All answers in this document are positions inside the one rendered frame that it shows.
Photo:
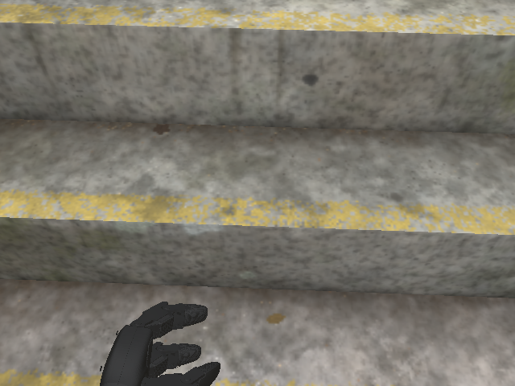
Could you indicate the left robot hand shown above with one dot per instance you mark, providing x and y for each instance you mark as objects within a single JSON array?
[{"x": 135, "y": 361}]

